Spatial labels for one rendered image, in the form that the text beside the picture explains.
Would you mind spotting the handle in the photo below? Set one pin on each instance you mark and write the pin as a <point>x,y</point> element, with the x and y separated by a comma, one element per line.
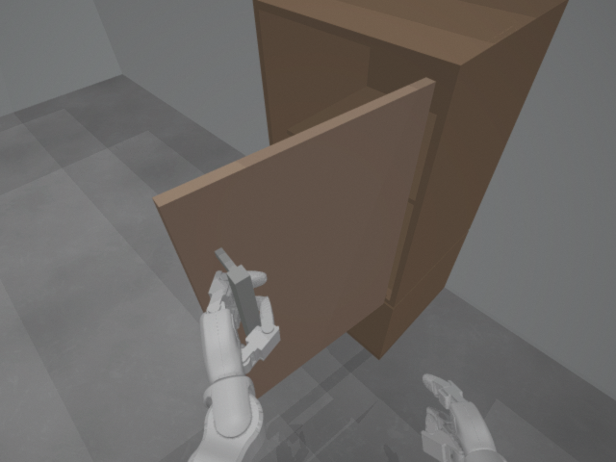
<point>242,289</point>

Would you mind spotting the robot left hand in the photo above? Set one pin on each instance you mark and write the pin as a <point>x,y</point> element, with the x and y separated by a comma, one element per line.
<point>221,345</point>

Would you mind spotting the robot left forearm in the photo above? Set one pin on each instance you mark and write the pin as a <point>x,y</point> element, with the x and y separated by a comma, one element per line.
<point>235,427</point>

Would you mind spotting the cupboard door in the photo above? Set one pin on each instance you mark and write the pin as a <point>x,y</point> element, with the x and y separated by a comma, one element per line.
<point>320,213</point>

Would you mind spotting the robot right hand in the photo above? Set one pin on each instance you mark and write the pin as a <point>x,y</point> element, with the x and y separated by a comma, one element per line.
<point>452,438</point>

